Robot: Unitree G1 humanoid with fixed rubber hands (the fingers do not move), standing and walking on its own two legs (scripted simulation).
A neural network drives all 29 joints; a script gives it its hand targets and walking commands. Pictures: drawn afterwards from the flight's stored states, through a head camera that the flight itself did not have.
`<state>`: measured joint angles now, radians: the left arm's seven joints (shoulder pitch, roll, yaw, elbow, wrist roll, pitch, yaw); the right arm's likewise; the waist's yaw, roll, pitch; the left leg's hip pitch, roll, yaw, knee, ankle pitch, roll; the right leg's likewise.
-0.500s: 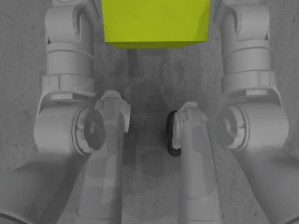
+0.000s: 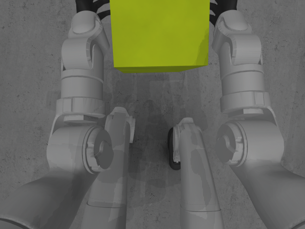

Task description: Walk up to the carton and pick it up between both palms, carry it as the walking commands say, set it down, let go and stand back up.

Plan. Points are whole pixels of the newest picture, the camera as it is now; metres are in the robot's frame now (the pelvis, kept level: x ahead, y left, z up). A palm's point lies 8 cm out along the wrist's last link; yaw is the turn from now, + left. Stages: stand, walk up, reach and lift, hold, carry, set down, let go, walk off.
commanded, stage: reach and lift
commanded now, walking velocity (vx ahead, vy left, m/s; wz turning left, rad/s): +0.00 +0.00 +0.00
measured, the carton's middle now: (154, 30) +0.53 +0.05 -0.14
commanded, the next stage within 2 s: none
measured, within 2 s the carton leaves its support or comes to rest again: neither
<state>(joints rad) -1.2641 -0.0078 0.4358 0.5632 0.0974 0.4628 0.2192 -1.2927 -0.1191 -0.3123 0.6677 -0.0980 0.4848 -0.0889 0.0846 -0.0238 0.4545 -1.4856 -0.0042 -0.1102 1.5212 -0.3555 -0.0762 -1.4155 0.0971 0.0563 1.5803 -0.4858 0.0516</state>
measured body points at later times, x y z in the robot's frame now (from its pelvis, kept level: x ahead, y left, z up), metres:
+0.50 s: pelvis +0.06 +0.01 +0.08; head +0.22 +0.03 +0.50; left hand +0.49 +0.18 +0.05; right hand +0.53 -0.08 +0.06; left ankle +0.17 +0.15 -0.53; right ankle +0.13 -0.13 -0.53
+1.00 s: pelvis +0.11 +0.01 +0.15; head +0.22 +0.03 +0.59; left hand +0.47 +0.17 +0.12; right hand +0.51 -0.09 +0.12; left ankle +0.17 +0.15 -0.53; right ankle +0.13 -0.13 -0.53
